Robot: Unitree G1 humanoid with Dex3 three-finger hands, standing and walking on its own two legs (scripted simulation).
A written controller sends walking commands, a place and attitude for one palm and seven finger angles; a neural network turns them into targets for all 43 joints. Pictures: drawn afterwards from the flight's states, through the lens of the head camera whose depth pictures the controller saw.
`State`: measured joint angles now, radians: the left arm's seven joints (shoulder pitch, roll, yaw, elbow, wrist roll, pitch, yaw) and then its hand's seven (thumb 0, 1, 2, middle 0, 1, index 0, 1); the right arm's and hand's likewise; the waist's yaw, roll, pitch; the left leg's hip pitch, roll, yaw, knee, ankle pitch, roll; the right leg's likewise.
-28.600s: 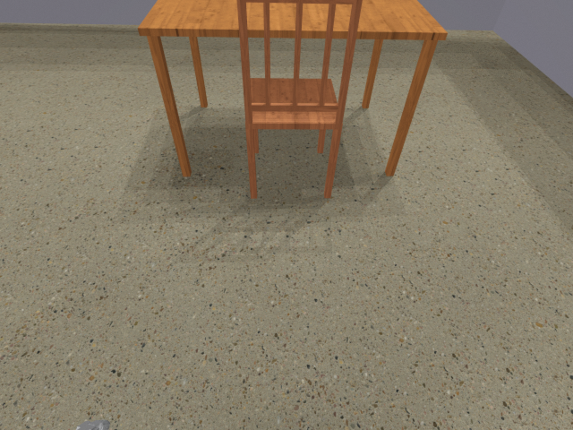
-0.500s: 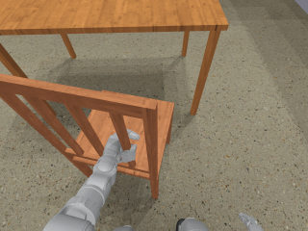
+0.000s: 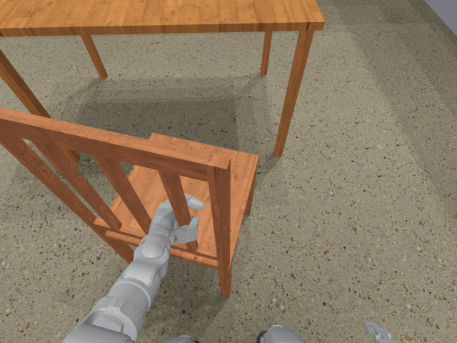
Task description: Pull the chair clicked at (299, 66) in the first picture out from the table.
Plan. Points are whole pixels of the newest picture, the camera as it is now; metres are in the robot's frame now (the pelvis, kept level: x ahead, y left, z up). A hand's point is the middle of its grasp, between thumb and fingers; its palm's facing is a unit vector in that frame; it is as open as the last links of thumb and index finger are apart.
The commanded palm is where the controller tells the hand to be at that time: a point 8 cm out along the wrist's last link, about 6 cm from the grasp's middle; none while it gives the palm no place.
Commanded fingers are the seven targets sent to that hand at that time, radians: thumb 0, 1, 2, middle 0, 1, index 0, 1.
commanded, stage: step backward, pulling the chair out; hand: left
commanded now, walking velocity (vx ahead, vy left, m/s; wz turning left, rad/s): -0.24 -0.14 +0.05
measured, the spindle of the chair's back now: (134, 205) +0.38 +0.20 -0.05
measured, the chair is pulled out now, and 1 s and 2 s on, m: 0.49 0.57 0.57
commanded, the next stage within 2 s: stop walking, hand still on the chair in 0.14 s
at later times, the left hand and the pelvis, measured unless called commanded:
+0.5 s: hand (189, 270) +0.25 +0.08 -0.06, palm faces -0.13 -0.98 -0.13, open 5.4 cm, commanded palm +0.24 +0.13 -0.04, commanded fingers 0.00 0.90 0.90 -0.50 -1.45 -0.50 -1.45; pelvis -0.05 +0.00 +0.00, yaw +0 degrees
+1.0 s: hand (189, 270) +0.25 +0.08 -0.06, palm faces -0.11 -0.99 -0.13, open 5.5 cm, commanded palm +0.24 +0.13 -0.04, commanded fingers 0.00 0.90 0.90 -0.50 -1.45 -0.50 -1.45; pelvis +0.01 -0.01 +0.01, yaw +0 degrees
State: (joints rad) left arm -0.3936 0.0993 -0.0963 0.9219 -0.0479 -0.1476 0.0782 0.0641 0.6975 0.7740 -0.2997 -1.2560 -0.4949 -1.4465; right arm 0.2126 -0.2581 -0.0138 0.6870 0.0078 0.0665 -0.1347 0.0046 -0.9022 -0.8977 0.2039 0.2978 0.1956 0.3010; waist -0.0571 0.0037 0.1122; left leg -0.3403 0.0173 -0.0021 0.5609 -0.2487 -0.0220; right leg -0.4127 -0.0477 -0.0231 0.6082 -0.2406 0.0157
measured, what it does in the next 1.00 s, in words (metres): steps on the spot: right foot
